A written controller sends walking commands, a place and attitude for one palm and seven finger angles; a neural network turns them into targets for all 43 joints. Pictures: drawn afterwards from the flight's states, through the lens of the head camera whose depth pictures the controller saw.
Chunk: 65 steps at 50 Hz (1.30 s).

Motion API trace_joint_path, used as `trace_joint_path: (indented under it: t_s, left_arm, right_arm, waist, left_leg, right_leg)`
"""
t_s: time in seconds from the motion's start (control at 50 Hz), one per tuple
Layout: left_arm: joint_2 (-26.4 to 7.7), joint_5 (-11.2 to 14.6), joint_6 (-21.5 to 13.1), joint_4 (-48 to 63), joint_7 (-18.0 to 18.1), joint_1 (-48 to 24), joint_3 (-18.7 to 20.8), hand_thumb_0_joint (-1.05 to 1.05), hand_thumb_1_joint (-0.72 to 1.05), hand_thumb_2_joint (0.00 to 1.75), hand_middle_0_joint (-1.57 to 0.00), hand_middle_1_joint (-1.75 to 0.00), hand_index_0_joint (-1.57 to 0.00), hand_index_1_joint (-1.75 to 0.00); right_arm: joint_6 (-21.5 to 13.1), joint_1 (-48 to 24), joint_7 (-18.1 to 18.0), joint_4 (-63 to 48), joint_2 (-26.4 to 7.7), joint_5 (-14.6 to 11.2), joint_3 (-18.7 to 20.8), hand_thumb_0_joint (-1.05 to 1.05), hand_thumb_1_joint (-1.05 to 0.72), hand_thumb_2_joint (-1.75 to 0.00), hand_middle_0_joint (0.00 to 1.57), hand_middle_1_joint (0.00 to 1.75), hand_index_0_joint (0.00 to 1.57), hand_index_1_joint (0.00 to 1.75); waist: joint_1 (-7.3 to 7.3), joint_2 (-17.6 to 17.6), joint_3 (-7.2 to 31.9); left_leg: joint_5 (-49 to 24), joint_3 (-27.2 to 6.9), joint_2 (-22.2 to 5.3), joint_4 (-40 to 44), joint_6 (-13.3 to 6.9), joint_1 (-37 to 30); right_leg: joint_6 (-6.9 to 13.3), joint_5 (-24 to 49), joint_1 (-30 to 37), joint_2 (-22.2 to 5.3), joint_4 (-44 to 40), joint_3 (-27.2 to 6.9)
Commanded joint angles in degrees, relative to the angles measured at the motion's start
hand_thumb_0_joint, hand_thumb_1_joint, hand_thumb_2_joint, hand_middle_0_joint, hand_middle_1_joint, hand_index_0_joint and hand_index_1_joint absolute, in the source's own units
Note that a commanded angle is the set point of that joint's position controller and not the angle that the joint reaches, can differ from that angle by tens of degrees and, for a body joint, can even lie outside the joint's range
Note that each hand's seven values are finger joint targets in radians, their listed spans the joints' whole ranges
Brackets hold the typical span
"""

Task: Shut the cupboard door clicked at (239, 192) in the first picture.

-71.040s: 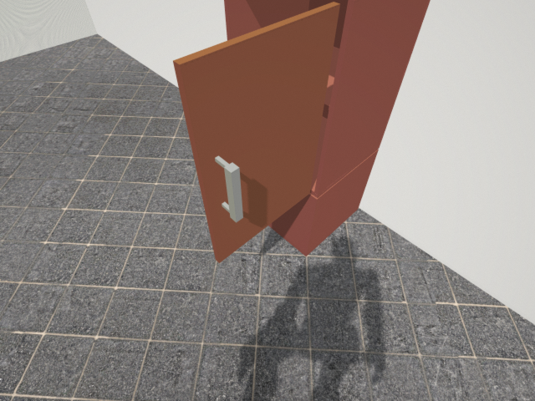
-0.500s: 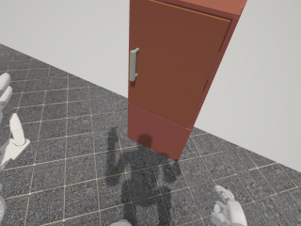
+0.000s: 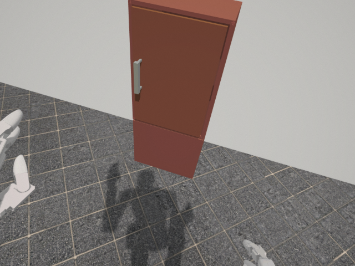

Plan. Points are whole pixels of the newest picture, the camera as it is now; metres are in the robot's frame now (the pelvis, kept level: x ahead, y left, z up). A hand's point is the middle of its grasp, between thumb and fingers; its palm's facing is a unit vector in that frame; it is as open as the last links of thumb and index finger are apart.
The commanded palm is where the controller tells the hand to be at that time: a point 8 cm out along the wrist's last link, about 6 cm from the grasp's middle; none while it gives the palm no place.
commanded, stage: stop stepping back and stand still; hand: left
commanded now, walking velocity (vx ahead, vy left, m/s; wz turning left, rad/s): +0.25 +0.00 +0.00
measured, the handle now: (138, 76) +0.97 +0.17 -0.05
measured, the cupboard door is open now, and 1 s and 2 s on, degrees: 0 0 0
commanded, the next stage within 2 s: let the arm hang, fingers relaxed in 1.10 s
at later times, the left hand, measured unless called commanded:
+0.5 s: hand out of the picture +0.17 +0.31 +0.17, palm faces +0.48 -0.74 -0.48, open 7.5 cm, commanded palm +0.10 +0.34 +0.17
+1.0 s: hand out of the picture +0.23 +0.31 +0.16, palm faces +0.43 -0.78 -0.46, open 7.4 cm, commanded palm +0.16 +0.35 +0.17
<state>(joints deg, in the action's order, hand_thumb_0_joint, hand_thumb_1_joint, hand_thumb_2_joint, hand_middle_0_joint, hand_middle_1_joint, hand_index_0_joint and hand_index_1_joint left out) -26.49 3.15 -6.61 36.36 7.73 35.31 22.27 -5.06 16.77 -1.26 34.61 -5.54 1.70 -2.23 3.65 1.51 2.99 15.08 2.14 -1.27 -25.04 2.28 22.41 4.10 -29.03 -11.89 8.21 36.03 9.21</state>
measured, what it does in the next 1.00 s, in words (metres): steps on the spot: right foot, then left foot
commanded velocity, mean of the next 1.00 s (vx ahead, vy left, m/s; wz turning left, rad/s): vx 0.06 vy -0.05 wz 0.00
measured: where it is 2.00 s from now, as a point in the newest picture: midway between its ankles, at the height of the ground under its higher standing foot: outside the picture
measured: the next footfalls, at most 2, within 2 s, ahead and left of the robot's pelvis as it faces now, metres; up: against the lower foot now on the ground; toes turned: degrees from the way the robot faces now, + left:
right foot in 0.04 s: +0.04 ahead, -0.05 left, +0.00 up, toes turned -2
left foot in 0.34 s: +0.07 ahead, +0.16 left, +0.00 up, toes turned +7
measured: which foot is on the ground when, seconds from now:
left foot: down 0.00-0.00, up 0.02-0.32, down 0.34-1.00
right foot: up 0.00-0.02, down 0.04-1.00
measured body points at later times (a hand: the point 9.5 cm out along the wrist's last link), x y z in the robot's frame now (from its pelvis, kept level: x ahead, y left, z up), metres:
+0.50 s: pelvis -0.03 +0.04 -0.02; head -0.03 +0.05 +0.43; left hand +0.14 +0.35 +0.20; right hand +0.11 -0.19 -0.11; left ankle -0.02 +0.21 -0.74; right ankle +0.00 -0.05 -0.74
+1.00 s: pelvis +0.03 +0.05 -0.01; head +0.04 +0.06 +0.44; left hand +0.20 +0.35 +0.18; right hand +0.22 -0.17 -0.08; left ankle +0.03 +0.16 -0.74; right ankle +0.00 -0.05 -0.74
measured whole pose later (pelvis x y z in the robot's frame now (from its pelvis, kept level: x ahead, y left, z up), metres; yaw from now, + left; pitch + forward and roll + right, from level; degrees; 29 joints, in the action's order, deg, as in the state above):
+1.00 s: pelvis +0.03 +0.05 -0.01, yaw +1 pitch +1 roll -1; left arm -23.8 2.5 -10.5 28.6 9.1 31.6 23.7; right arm -4.2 10.0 -3.2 33.4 -10.5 -0.8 -0.8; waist 0.8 0.1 0.1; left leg 15.7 5.2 -2.9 -30.8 -0.4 16.0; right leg 1.6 -17.1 -11.3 1.2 27.3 4.5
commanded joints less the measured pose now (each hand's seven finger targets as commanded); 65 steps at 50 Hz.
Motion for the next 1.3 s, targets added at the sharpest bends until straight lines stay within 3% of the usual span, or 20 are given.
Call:
trace_joint_path:
  t_s: [0.0,0.02,0.1,0.22,0.28,0.32,0.34,0.38,0.46,0.48,0.52,0.54,0.6,0.66,0.72,0.76,0.96,1.16,1.18,1.28]
  left_arm:
    - [-15.59,0.38,-3.82,9.26,1.82,-9.93,15.36,0.0,0.9,0.9,-0.2,-0.3,-0.2,-0.3]
    - [-19.51,0.89,-5.61,5.49,2.43,-15.22,19.89,0.0,0.9,0.9,-0.2,-0.3,-0.2,-0.3]
    - [-7.55,-0.17,-3.98,-7.99,1.92,-11.06,7.5,0.0,0.9,0.9,-0.2,-0.3,-0.2,-0.3]
    - [-7.48,-1.3,-5.13,3.2,3.63,-14.85,4.81,0.0,0.9,0.9,-0.2,-0.3,-0.2,-0.3]
    - [-8.91,-0.58,-5.38,7.57,4.04,-16.35,6.47,0.0,0.9,0.9,-0.2,-0.3,-0.2,-0.3]
    - [-9.9,-0.44,-6.56,10.73,4.18,-17.4,8.47,0.0,0.9,0.9,-0.2,-0.3,-0.2,-0.3]
    - [-11.86,-0.55,-7.78,10.06,3.79,-16.54,10.15,0.0,0.9,0.9,-0.2,-0.3,-0.2,-0.3]
    - [-12.1,-1.11,-7.67,8.91,2.48,-11.92,12.15,0.0,0.9,0.9,-0.2,-0.3,-0.2,-0.3]
    - [-8.61,-0.79,-7.06,5.18,2.74,-3.53,11.24,0.0,0.9,0.9,-0.2,-0.3,-0.2,-0.3]
    - [-8.56,-0.9,-6.75,3.05,2.94,-3.2,11.51,0.0,0.9,0.9,-0.2,-0.3,-0.2,-0.3]
    - [-8.82,-0.56,-6.21,1.49,3.43,-5.16,11.15,0.0,0.9,0.9,-0.2,-0.3,-0.2,-0.3]
    - [-7.8,-0.68,-6.21,0.92,3.64,-5.2,10.06,0.0,0.9,0.9,-0.2,-0.3,-0.2,-0.3]
    - [-7.71,-0.95,-7.45,1.32,3.89,-6.06,9.97,0.0,0.9,0.9,-0.2,-0.3,-0.2,-0.3]
    - [-7.91,-0.93,-8.3,4.1,3.79,-10.23,8.92,0.0,0.9,0.9,-0.2,-0.3,-0.2,-0.3]
    - [-8.06,-1.06,-8.75,6.65,3.28,-12.41,8.5,0.0,0.9,0.9,-0.2,-0.3,-0.2,-0.3]
    - [-6.88,-1.34,-8.68,4.77,2.63,-11.74,7.9,0.0,0.9,0.9,-0.2,-0.3,-0.2,-0.3]
    - [-7.24,0.15,-6.88,2.39,2.46,-1.08,9.63,0.0,0.9,0.9,-0.2,-0.3,-0.2,-0.3]
    - [-7.58,0.22,-6.52,2.18,2.6,-3.53,9.11,0.0,0.9,0.9,-0.2,-0.3,-0.2,-0.3]
    - [2.07,-3.9,1.69,-38.71,-5.59,-8.71,-17.31,0.0,0.9,0.9,-0.2,-0.3,-0.2,-0.3]
    - [3.06,-4.51,6.25,-54.03,-8.04,-16.9,-17.91,0.0,0.9,0.9,-0.2,-0.3,-0.2,-0.3]
  right_arm:
    - [1.14,-7.89,-2.21,-5.06,-11.64,-1.48,5.01,0.0,-0.9,-0.9,0.2,0.3,0.2,0.3]
    - [0.5,-9.1,-2.23,-4.97,-12.37,-0.24,4.46,0.0,-0.9,-0.9,0.2,0.3,0.2,0.3]
    - [0.89,-8.86,-3.49,-5.33,-12.73,-1.83,4.75,0.0,-0.9,-0.9,0.2,0.3,0.2,0.3]
    - [-1.62,-8.91,-5.52,-6.63,-11.86,-0.62,3.99,0.0,-0.9,-0.9,0.2,0.3,0.2,0.3]
    - [-2.3,-7.13,-6.38,-6.49,-12.95,-0.77,4.67,0.0,-0.9,-0.9,0.2,0.3,0.2,0.3]
    - [-2.24,-7.15,-5.95,-7.55,-15.54,-1.09,5.26,0.0,-0.9,-0.9,0.2,0.3,0.2,0.3]
    - [-2.27,-7.57,-5.57,-7.26,-14.52,-0.81,5.27,0.0,-0.9,-0.9,0.2,0.3,0.2,0.3]
    - [-2.77,-8.8,-4.25,-6.44,-13.1,-0.39,5.39,0.0,-0.9,-0.9,0.2,0.3,0.2,0.3]
    - [-2.95,-7.56,-2.55,-7.25,-12.82,-1.69,4.9,0.0,-0.9,-0.9,0.2,0.3,0.2,0.3]
    - [-2.63,-7.0,-2.35,-7.31,-12.64,-1.81,5.0,0.0,-0.9,-0.9,0.2,0.3,0.2,0.3]
    - [-2.5,-6.58,-1.99,-7.21,-12.1,-2.1,5.69,0.0,-0.9,-0.9,0.2,0.3,0.2,0.3]
    - [-2.4,-7.81,-1.81,-7.18,-12.77,-2.42,5.84,0.0,-0.9,-0.9,0.2,0.3,0.2,0.3]
    - [-1.52,-7.99,-2.29,-6.22,-11.18,-1.67,4.01,0.0,-0.9,-0.9,0.2,0.3,0.2,0.3]
    - [-1.62,-8.7,-3.48,-5.99,-11.31,-1.46,3.95,0.0,-0.9,-0.9,0.2,0.3,0.2,0.3]
    - [-2.1,-9.9,-3.94,-7.6,-13.99,-2.08,4.98,0.0,-0.9,-0.9,0.2,0.3,0.2,0.3]
    - [-2.67,-10.02,-3.85,-6.88,-12.07,-1.56,3.64,0.0,-0.9,-0.9,0.2,0.3,0.2,0.3]
    - [-0.56,-7.99,-2.81,-8.98,-12.16,-2.94,4.17,0.0,-0.9,-0.9,0.2,0.3,0.2,0.3]
    - [0.35,-8.63,-3.7,-9.5,-12.44,-3.1,4.01,0.0,-0.9,-0.9,0.2,0.3,0.2,0.3]
    - [-3.18,-14.26,1.69,-0.63,-23.06,-3.48,5.85,0.0,-0.9,-0.9,0.2,0.3,0.2,0.3]
    - [2.67,-7.58,1.63,3.32,-19.4,-0.92,4.4,0.0,-0.9,-0.9,0.2,0.3,0.2,0.3]
  waist:
    - [-2.25,9.54,-2.49]
    - [-1.21,6.24,-5.07]
    - [-2.46,-2.81,-8.27]
    - [-3.88,7.56,-2.71]
    - [-1.97,-0.42,-0.85]
    - [-1.72,-22.03,-3.06]
    - [-1.59,-20.25,-3.04]
    - [-2.35,-21.24,-4.17]
    - [-3.22,-12.56,-1.16]
    - [-3.36,-5.31,-0.88]
    - [-3.67,12.39,0.46]
    - [-3.44,8.94,-0.15]
    - [-2.96,5.59,-0.09]
    - [-2.51,3.18,1.34]
    - [-3.94,-9.22,0.14]
    - [-3.58,-14.97,-2.28]
    - [-2.76,-4.4,8.19]
    - [-2.99,-5.04,4.95]
    - [-1.99,-4.51,-1.95]
    - [-3.27,7.16,-1.29]
  left_leg:
    - [9.64,-1.28,0.86,-43.63,-0.14,23.01]
    - [7.01,-4.22,-2.98,-51.17,-0.18,20.92]
    - [2.55,-1.71,-5.13,-42.78,-1.34,20.35]
    - [7.79,6.61,-3.23,-16.61,-2.54,2.33]
    - [6.01,7.35,-2.67,-3.17,-3.02,-12.95]
    - [9.38,-21.76,-19.05,10.3,-9.84,-17.43]
    - [8.22,-28.24,-23.68,13.63,-12.29,-16.02]
    - [12.82,-19.45,-20.86,12.43,-12.28,-6.3]
    - [17.0,-0.95,-11.39,0.19,-5.41,7.14]
    - [16.18,1.78,-7.93,-8.38,-4.12,9.75]
    - [15.12,2.22,-0.11,-31.14,-1.5,13.27]
    - [14.8,-1.15,-1.27,-35.23,-1.43,13.61]
    - [10.37,-0.93,-3.22,-23.63,-1.8,6.88]
    - [-2.21,2.08,-0.63,-5.14,-2.39,-7.81]
    - [-4.59,-12.03,-11.58,4.88,-6.42,-11.42]
    - [-2.86,-13.62,-12.27,8.78,-6.65,-5.83]
    - [-25.3,-0.87,-5.68,-4.32,-2.73,-9.77]
    - [-19.24,-1.68,-5.84,-1.54,-3.0,-8.63]
    - [-23.78,-1.25,-6.03,-8.73,-3.27,-6.0]
    - [-8.05,-5.16,-6.01,-3.1,-5.02,-4.45]
  right_leg:
    - [11.11,-6.66,0.13,-29.44,-28.72,-30.77]
    - [12.96,-8.81,-9.57,-31.99,-29.39,-30.67]
    - [8.09,-20.18,-9.53,-25.11,-29.21,-25.57]
    - [6.88,-12.62,-5.27,-20.96,-23.36,-14.91]
    - [3.14,-8.62,-9.81,-16.13,-10.95,-8.88]
    - [-3.21,-3.27,-21.58,-6.83,11.56,-2.71]
    - [-3.67,-2.99,-22.86,-8.12,18.1,-6.18]
    - [-3.63,2.78,-16.24,-11.28,16.06,-9.87]
    - [-4.1,9.52,6.93,-7.23,-4.45,-3.27]
    - [-2.4,7.64,8.68,-9.81,-9.22,-8.66]
    - [5.77,7.83,5.12,-24.73,-21.02,-34.25]
    - [8.13,12.07,4.41,-26.98,-21.52,-37.26]
    - [7.22,27.25,3.49,-23.51,-14.77,-22.08]
    - [2.0,20.82,-1.34,-18.36,-12.15,-13.8]
    - [-3.94,11.7,-5.29,-10.64,-6.26,-10.01]
    - [-4.47,12.78,-1.65,-9.31,-4.64,-7.81]
    - [-2.95,45.76,8.47,-13.69,-8.54,-11.39]
    - [-3.52,36.64,5.81,-12.76,-10.22,-11.15]
    - [-2.64,42.89,-2.13,-17.25,-4.87,-8.05]
    - [-1.54,20.68,-3.58,-15.57,-9.94,-11.3]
